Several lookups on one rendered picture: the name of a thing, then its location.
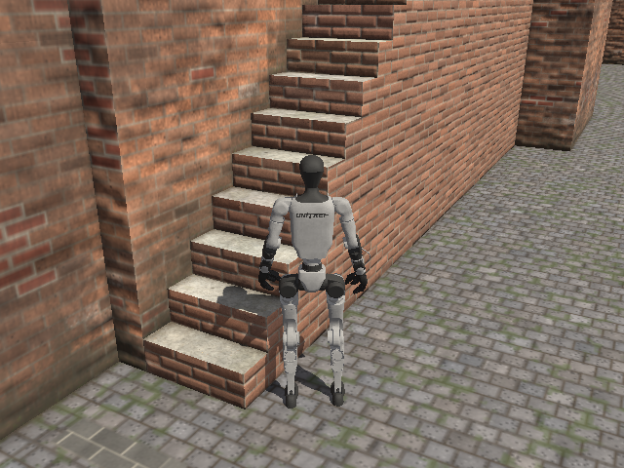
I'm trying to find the robot shin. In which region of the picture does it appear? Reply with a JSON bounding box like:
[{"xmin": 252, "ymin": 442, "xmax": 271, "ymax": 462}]
[
  {"xmin": 283, "ymin": 331, "xmax": 297, "ymax": 395},
  {"xmin": 331, "ymin": 330, "xmax": 344, "ymax": 393}
]

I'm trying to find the left robot hand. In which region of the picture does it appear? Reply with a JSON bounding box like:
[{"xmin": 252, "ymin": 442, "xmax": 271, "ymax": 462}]
[{"xmin": 258, "ymin": 270, "xmax": 281, "ymax": 291}]

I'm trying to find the robot left forearm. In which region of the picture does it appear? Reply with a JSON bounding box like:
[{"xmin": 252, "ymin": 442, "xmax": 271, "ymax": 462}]
[{"xmin": 259, "ymin": 234, "xmax": 277, "ymax": 273}]

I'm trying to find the robot left shin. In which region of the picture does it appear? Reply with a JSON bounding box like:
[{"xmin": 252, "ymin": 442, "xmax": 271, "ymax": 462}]
[{"xmin": 283, "ymin": 331, "xmax": 297, "ymax": 395}]

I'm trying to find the robot right shin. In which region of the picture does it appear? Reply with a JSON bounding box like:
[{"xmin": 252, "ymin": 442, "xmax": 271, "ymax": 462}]
[{"xmin": 331, "ymin": 330, "xmax": 344, "ymax": 393}]

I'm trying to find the right robot upper arm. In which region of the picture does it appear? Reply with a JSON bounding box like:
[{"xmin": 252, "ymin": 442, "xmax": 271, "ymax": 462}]
[{"xmin": 332, "ymin": 197, "xmax": 359, "ymax": 250}]

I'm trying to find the left robot upper arm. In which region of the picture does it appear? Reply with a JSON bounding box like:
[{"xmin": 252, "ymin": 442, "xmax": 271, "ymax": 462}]
[{"xmin": 266, "ymin": 197, "xmax": 292, "ymax": 250}]

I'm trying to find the robot right forearm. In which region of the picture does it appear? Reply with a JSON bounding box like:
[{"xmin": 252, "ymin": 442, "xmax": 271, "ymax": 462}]
[{"xmin": 348, "ymin": 234, "xmax": 366, "ymax": 275}]

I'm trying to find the right robot hand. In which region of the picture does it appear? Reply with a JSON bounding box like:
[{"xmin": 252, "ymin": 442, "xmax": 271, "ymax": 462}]
[{"xmin": 345, "ymin": 272, "xmax": 368, "ymax": 294}]

